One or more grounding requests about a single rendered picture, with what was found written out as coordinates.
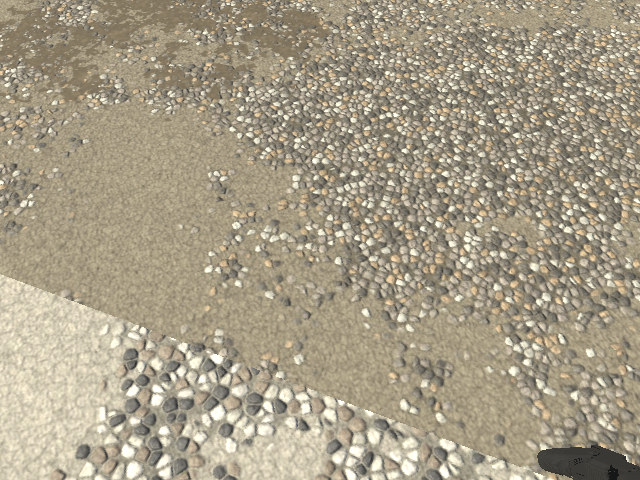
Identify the robot right hand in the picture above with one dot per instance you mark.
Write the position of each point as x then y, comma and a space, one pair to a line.
595, 463

